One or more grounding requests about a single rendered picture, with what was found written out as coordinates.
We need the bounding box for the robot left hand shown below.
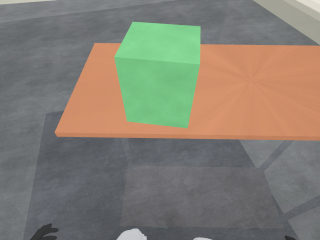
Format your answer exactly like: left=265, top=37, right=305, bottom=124
left=30, top=223, right=59, bottom=240

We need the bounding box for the table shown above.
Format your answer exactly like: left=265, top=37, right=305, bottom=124
left=54, top=43, right=320, bottom=141

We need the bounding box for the carton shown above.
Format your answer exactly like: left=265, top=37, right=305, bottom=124
left=114, top=22, right=201, bottom=128

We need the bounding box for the left robot thigh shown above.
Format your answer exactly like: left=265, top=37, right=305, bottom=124
left=117, top=229, right=147, bottom=240

